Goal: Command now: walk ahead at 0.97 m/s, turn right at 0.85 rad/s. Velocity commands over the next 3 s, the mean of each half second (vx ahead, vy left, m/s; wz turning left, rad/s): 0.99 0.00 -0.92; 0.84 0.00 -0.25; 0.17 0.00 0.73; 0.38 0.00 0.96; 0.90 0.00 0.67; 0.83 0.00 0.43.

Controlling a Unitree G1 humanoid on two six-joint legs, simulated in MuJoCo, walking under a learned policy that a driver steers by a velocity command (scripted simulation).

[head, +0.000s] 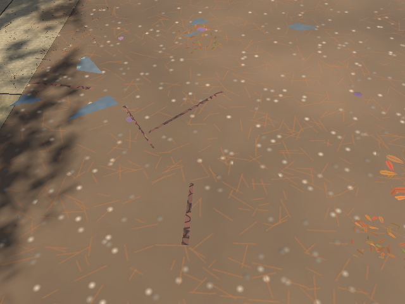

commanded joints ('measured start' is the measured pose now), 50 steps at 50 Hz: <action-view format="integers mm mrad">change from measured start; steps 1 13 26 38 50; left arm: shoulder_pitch -54 138 193 -45 256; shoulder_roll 48 109 -3 -3 186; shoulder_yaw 8 45 19 -35 21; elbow -98 -92 -50 -150 -128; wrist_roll -6 44 64 37 125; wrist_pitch -20 -71 -29 -55 -75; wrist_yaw -32 33 59 31 28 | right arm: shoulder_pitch -92 -261 -10 -65 235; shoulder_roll -226 -137 -232 -127 -50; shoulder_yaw -38 6 -66 -16 50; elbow -91 -284 -281 -116 -60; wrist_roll -3 25 61 36 42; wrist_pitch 3 -51 -56 -41 10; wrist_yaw -36 12 9 34 9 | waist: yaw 93 -7 -112 61 172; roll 74 146 -30 73 -267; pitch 118 63 -348 84 -650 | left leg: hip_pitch -198 -889 23 -330 -839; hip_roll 263 118 196 293 -22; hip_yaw -1 -491 -562 -665 -513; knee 51 1025 385 -70 1209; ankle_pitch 1393 141 170 178 -250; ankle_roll -42 -11 25 232 -58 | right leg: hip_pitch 191 487 448 -54 1384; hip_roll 102 12 125 -14 -466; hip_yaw -161 648 380 184 652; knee -129 -766 106 75 -333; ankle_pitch -10 -527 -136 -237 883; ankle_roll -50 -293 -35 13 -281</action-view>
